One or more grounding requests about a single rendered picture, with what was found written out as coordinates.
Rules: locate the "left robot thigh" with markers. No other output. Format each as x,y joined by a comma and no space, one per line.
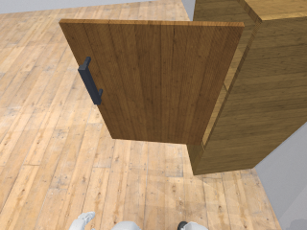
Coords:
126,225

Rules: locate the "robot left hand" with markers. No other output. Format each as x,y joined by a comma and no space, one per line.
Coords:
82,220

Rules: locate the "cupboard door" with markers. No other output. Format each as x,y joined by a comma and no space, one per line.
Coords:
161,79

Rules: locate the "handle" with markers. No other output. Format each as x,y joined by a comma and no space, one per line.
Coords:
89,83

